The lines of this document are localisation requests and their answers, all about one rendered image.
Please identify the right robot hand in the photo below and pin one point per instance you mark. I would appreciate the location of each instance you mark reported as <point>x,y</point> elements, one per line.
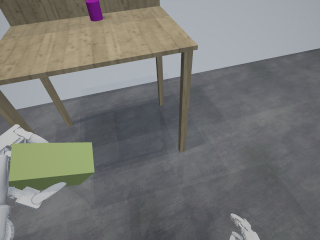
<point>244,228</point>

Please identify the left robot forearm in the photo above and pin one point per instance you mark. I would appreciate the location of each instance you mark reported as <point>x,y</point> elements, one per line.
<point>7,230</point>

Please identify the table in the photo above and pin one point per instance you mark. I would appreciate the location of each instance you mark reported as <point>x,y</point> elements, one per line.
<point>54,37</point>

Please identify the sponge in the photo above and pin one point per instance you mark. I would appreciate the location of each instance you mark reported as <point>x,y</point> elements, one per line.
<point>41,165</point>

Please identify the left robot hand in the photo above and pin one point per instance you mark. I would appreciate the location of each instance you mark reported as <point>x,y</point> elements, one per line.
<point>28,197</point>

